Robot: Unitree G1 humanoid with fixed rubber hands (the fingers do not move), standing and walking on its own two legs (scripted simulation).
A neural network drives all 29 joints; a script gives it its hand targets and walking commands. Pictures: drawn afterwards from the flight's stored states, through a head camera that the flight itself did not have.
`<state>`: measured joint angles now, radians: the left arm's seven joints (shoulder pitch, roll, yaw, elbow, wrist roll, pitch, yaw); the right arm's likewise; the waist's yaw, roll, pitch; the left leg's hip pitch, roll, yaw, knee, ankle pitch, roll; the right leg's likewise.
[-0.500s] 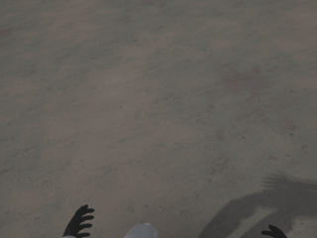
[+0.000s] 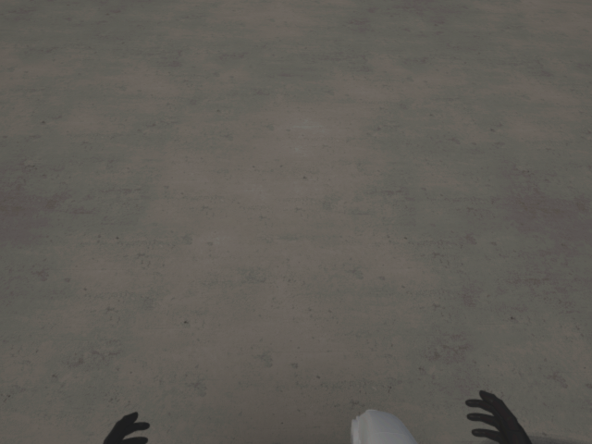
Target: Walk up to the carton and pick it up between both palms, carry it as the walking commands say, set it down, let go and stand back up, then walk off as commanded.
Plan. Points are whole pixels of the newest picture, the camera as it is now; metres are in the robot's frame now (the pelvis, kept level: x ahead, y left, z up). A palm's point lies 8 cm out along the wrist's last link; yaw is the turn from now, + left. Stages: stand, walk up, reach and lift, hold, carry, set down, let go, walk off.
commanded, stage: walk off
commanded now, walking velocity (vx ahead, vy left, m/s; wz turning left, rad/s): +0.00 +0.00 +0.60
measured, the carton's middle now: out of the picture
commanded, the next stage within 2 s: stand in 0.40 s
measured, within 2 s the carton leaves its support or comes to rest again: neither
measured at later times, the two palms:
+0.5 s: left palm out of the picture +0.03 +0.24 -0.08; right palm (495, 424) +0.16 -0.28 -0.12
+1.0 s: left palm out of the picture -0.07 +0.23 -0.13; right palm (445, 428) +0.15 -0.20 -0.12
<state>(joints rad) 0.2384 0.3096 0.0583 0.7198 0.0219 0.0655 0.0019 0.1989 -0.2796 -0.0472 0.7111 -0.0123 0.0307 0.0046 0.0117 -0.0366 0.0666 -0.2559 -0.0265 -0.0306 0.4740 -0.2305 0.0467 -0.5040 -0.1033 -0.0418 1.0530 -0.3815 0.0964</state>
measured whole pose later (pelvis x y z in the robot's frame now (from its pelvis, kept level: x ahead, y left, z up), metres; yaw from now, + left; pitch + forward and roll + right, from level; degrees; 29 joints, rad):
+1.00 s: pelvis -0.03 -0.02 +0.00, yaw +20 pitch -2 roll +1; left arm 0.27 0.23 0.02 0.88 0.02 0.03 0.01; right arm 0.16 -0.20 0.01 0.88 -0.01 0.01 -0.01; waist 0.02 -0.01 0.04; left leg -0.19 -0.02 0.03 0.46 -0.24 0.01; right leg -0.19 -0.05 -0.06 0.48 -0.26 0.01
